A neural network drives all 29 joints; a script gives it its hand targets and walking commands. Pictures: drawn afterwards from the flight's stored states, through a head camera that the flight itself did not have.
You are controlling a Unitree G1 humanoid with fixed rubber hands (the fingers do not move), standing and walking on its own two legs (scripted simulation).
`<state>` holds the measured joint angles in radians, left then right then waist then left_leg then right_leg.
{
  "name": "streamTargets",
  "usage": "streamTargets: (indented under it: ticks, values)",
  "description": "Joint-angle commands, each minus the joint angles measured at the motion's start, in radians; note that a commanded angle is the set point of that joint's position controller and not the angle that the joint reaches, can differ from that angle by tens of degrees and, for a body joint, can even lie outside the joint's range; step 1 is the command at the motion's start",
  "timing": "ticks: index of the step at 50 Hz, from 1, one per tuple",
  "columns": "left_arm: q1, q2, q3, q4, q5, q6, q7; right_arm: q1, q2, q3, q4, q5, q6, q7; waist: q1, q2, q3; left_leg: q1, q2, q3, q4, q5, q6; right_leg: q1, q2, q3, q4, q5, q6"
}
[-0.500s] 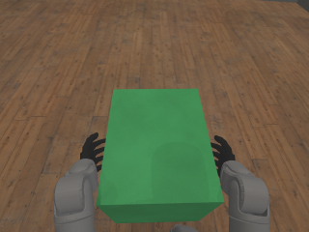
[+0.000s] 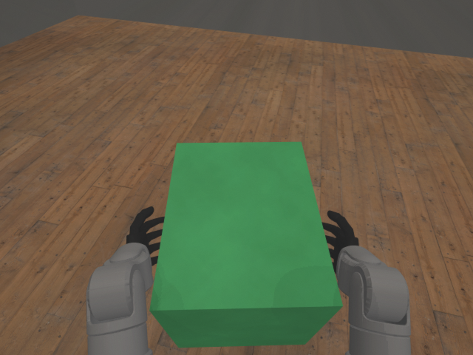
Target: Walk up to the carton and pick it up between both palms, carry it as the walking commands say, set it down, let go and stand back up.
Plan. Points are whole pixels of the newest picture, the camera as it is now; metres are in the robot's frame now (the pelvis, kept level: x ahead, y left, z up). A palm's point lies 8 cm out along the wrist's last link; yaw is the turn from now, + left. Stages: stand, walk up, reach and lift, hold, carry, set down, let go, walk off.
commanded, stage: carry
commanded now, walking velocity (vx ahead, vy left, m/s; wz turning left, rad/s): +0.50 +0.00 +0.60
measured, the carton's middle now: (240, 243) +0.31 +0.00 +0.03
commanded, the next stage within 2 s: none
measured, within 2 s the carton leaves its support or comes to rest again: neither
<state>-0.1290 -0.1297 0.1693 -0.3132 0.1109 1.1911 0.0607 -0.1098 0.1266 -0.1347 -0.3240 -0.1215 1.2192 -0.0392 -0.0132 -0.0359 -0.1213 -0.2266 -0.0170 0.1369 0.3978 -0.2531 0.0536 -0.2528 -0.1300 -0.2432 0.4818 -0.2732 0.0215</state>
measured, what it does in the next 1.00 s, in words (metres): walks ahead, turning left: right foot, then left foot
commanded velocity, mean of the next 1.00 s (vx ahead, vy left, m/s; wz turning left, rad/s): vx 0.40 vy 0.00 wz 0.52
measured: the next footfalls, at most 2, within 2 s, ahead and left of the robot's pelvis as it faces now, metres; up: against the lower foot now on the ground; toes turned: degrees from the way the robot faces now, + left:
right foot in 0.36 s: +0.25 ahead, -0.14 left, +0.00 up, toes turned +3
left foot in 0.76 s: +0.41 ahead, +0.19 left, +0.00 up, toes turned +32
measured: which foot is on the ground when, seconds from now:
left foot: down 0.00-0.36, up 0.38-0.74, down 0.76-1.00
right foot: up 0.00-0.34, down 0.36-0.76, up 0.78-1.00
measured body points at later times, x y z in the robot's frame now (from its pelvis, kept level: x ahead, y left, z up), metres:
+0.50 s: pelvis +0.17 -0.02 +0.00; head +0.21 -0.03 +0.45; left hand +0.40 +0.21 +0.06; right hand +0.48 -0.11 +0.04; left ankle +0.09 +0.06 -0.68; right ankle +0.21 -0.14 -0.74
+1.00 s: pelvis +0.40 +0.12 +0.00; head +0.44 +0.17 +0.44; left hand +0.54 +0.41 +0.03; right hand +0.71 +0.13 +0.04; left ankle +0.38 +0.16 -0.74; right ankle +0.53 -0.01 -0.68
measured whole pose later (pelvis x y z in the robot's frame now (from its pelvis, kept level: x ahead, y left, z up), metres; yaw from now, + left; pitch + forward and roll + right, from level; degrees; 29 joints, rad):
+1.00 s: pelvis +0.40 +0.12 +0.00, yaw +32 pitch +2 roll -1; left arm -0.12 -0.13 0.17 -0.36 0.09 1.15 0.07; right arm -0.08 0.13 -0.12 -0.36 -0.11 1.15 -0.04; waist 0.00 -0.04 0.08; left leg -0.25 -0.09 0.03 0.42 -0.21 0.12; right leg -0.58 -0.15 -0.04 0.98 -0.36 0.12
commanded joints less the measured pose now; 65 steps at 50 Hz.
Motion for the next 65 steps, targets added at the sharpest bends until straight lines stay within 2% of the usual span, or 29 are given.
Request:
streamTargets:
  ticks: [1, 2, 4, 13, 16, 17, 18, 19, 20, 21, 24, 31, 36, 37, 38, 39, 40, 42, 45, 48, 50, 54, 57, 59, 60, 61, 62, 63, 65]
  values:
    - [-0.619, -0.888, -0.815, -0.11, -0.401, 0.017, -0.242, -0.617, 0.861, 0.748, -0.108, 0.436, -0.032, 0.23, -0.02, 0.243, -0.017, 0.273, 0.37, -0.618, -0.298, -0.357, 0.192, -0.501, -0.027, 0.165, 0.444, -0.212, 0.075]
    - [-0.617, -0.901, -0.819, -0.088, -0.414, 0.019, -0.245, -0.637, 0.873, 0.74, -0.091, 0.434, -0.024, 0.229, -0.013, 0.136, -0.038, 0.3, 0.351, -0.56, -0.271, -0.255, 0.183, -0.522, -0.036, 0.185, 0.453, -0.188, 0.08]
    - [-0.616, -0.907, -0.845, -0.113, -0.434, 0.013, -0.243, -0.63, 0.865, 0.737, -0.121, 0.434, -0.033, 0.227, -0.003, 0.115, -0.094, 0.277, 0.294, -0.432, -0.246, -0.156, 0.147, -0.461, -0.047, 0.183, 0.416, -0.135, 0.087]
    - [-0.554, -0.888, -0.849, -0.184, -0.464, -0.008, -0.233, -0.526, 0.856, 0.744, -0.188, 0.415, -0.047, 0.196, -0.01, 0.203, -0.2, 0.254, 0.218, -0.354, -0.11, 0.154, 0.132, -0.262, 0.038, 0.121, 0.157, -0.015, 0.079]
    - [-0.51, -0.879, -0.83, -0.175, -0.445, -0.009, -0.23, -0.536, 0.847, 0.754, -0.2, 0.416, -0.048, 0.194, 0.018, 0.164, -0.275, 0.176, 0.132, -0.245, 0.107, 0.34, 0.055, 0.061, 0.065, 0.071, -0.126, 0.085, 0.058]
    - [-0.463, -0.861, -0.819, -0.145, -0.437, -0.006, -0.232, -0.514, 0.823, 0.751, -0.196, 0.4, -0.05, 0.189, 0.043, 0.025, -0.326, -0.052, 0.053, -0.161, 0.309, 0.299, -0.008, 0.376, -0.053, 0.206, -0.22, 0.048, 0.016]
    - [-0.453, -0.855, -0.803, -0.123, -0.418, -0.007, -0.234, -0.553, 0.836, 0.766, -0.202, 0.411, -0.046, 0.193, 0.046, -0.233, -0.34, -0.321, -0.03, -0.078, 0.509, -0.067, -0.061, 0.579, -0.331, 0.538, -0.243, 0.134, -0.071]
    - [-0.444, -0.869, -0.796, -0.088, -0.404, -0.011, -0.23, -0.581, 0.827, 0.767, -0.206, 0.411, -0.047, 0.199, 0.034, -0.273, -0.268, -0.526, -0.04, -0.078, 0.653, -0.34, -0.063, 0.637, -0.418, 0.691, -0.243, 0.309, -0.15]
    - [-0.426, -0.872, -0.791, -0.07, -0.388, -0.014, -0.227, -0.565, 0.837, 0.791, -0.188, 0.422, -0.044, 0.205, 0.039, -0.171, -0.257, -0.55, 0.016, -0.145, 0.657, -0.315, -0.044, 0.627, -0.411, 0.657, -0.23, 0.394, -0.177]
    - [-0.432, -0.882, -0.779, -0.082, -0.387, -0.022, -0.224, -0.595, 0.847, 0.798, -0.183, 0.446, -0.039, 0.214, 0.042, -0.131, -0.26, -0.518, 0.066, -0.176, 0.63, -0.261, -0.044, 0.55, -0.392, 0.58, -0.209, 0.295, -0.186]
    - [-0.486, -0.933, -0.778, -0.149, -0.43, -0.042, -0.238, -0.674, 0.908, 0.846, -0.253, 0.475, -0.057, 0.212, 0.036, -0.188, -0.234, -0.47, 0.076, -0.108, 0.5, -0.141, -0.048, 0.489, -0.273, 0.264, -0.255, 0.128, -0.096]
    - [-0.468, -0.861, -0.803, -0.219, -0.433, -0.031, -0.238, -0.573, 0.865, 0.821, -0.262, 0.442, -0.062, 0.188, 0.037, -0.152, -0.178, -0.313, 0.019, 0.028, 0.264, 0.067, -0.029, 0.403, -0.22, 0.027, -0.214, 0.416, -0.045]
    - [-0.402, -0.808, -0.81, -0.164, -0.405, -0.004, -0.237, -0.466, 0.828, 0.784, -0.146, 0.412, -0.032, 0.197, 0.008, -0.13, -0.219, 0.031, -0.076, 0.096, 0.048, 0.056, 0.012, 0.337, -0.184, -0.096, 0.135, 0.699, 0.024]
    - [-0.437, -0.804, -0.803, -0.143, -0.398, 0.002, -0.237, -0.448, 0.836, 0.765, -0.105, 0.401, -0.028, 0.203, -0.029, -0.038, -0.262, 0.243, -0.016, -0.049, -0.004, 0.026, 0.07, 0.138, -0.158, -0.088, 0.339, 0.55, 0.061]
    - [-0.445, -0.803, -0.819, -0.127, -0.399, 0.009, -0.244, -0.427, 0.813, 0.749, -0.069, 0.379, -0.031, 0.207, -0.034, 0.243, -0.266, 0.438, 0.229, -0.5, -0.052, 0.162, 0.177, -0.202, -0.034, -0.076, 0.643, 0.095, 0.104]
    - [-0.473, -0.825, -0.826, -0.115, -0.417, 0.008, -0.257, -0.458, 0.812, 0.732, -0.061, 0.369, -0.036, 0.212, -0.009, 0.33, -0.255, 0.59, 0.344, -0.855, -0.08, 0.384, 0.262, -0.476, 0.107, 0.092, 0.8, -0.353, 0.101]
    - [-0.486, -0.839, -0.824, -0.112, -0.419, -0.002, -0.259, -0.495, 0.841, 0.751, -0.097, 0.393, -0.043, 0.216, -0.019, 0.175, -0.276, 0.652, 0.323, -0.739, -0.006, 0.618, 0.28, -0.537, 0.049, 0.222, 0.867, -0.335, 0.083]
    - [-0.462, -0.901, -0.824, -0.082, -0.413, -0.02, -0.252, -0.553, 0.87, 0.749, -0.117, 0.412, -0.056, 0.226, -0.004, 0.068, -0.257, 0.447, 0.283, -0.512, -0.032, 0.467, 0.193, -0.496, -0.043, 0.25, 0.797, -0.193, 0.076]
    - [-0.529, -0.977, -0.832, -0.142, -0.405, -0.042, -0.236, -0.588, 0.938, 0.766, -0.146, 0.447, -0.081, 0.238, 0.002, 0.092, -0.236, 0.25, 0.204, -0.366, -0.111, 0.333, 0.13, -0.35, -0.045, 0.207, 0.581, -0.095, 0.101]
    - [-0.514, -0.987, -0.843, -0.198, -0.434, -0.069, -0.227, -0.606, 0.916, 0.777, -0.261, 0.45, -0.118, 0.217, 0.002, 0.099, -0.279, 0.326, 0.236, -0.308, -0.032, 0.879, 0.14, -0.357, 0.002, 0.188, 0.445, -0.048, 0.114]
    - [-0.506, -0.967, -0.868, -0.239, -0.456, -0.073, -0.219, -0.549, 0.891, 0.76, -0.266, 0.439, -0.121, 0.211, 0.003, 0.146, -0.317, 0.37, 0.228, -0.258, 0.022, 1.07, 0.104, -0.361, 0.036, 0.171, 0.404, 0.018, 0.104]
    - [-0.431, -0.895, -0.883, -0.252, -0.458, -0.057, -0.211, -0.436, 0.834, 0.728, -0.256, 0.403, -0.104, 0.201, -0.006, 0.19, -0.348, 0.392, 0.174, -0.173, 0.106, 1.126, 0.041, -0.327, 0.109, 0.121, 0.286, 0.174, 0.056]
    - [-0.459, -0.855, -0.871, -0.243, -0.464, -0.036, -0.219, -0.379, 0.812, 0.706, -0.193, 0.378, -0.086, 0.197, -0.012, 0.212, -0.318, 0.375, 0.148, -0.162, 0.147, 1.092, 0.008, -0.261, 0.135, 0.09, 0.142, 0.255, 0.018]
    - [-0.419, -0.838, -0.856, -0.181, -0.449, -0.019, -0.238, -0.408, 0.797, 0.723, -0.187, 0.373, -0.076, 0.193, 0.007, 0.143, -0.283, 0.304, 0.141, -0.148, 0.232, 0.976, -0.029, -0.108, 0.121, 0.104, -0.059, 0.409, -0.011]
    - [-0.446, -0.84, -0.847, -0.158, -0.447, -0.012, -0.248, -0.415, 0.805, 0.726, -0.168, 0.37, -0.073, 0.191, 0.007, 0.048, -0.295, 0.215, 0.115, -0.117, 0.311, 0.819, -0.066, 0.047, 0.057, 0.157, -0.132, 0.739, -0.025]
    - [-0.434, -0.848, -0.837, -0.098, -0.442, -0.005, -0.254, -0.433, 0.803, 0.718, -0.133, 0.369, -0.065, 0.192, 0.009, -0.041, -0.326, 0.01, 0.074, -0.135, 0.385, 0.457, -0.1, 0.258, -0.094, 0.312, -0.016, 1.169, -0.092]
    - [-0.428, -0.851, -0.827, -0.087, -0.43, -0.006, -0.252, -0.422, 0.808, 0.713, -0.094, 0.367, -0.058, 0.198, 0.017, -0.132, -0.322, -0.113, 0.033, -0.134, 0.457, 0.03, -0.112, 0.356, -0.207, 0.413, 0.001, 1.388, -0.155]
    - [-0.472, -0.882, -0.83, -0.099, -0.438, -0.013, -0.251, -0.524, 0.811, 0.746, -0.151, 0.408, -0.058, 0.2, 0.027, -0.159, -0.327, -0.227, -0.014, -0.18, 0.537, -0.297, -0.127, 0.438, -0.293, 0.491, 0.027, 1.417, -0.242]
    - [-0.367, -0.895, -0.781, -0.005, -0.396, -0.017, -0.26, -0.484, 0.824, 0.767, -0.122, 0.396, -0.057, 0.203, 0.021, -0.133, -0.341, -0.238, 0.044, -0.208, 0.342, -0.306, -0.081, 0.447, -0.242, 0.455, -0.015, 1.227, -0.221]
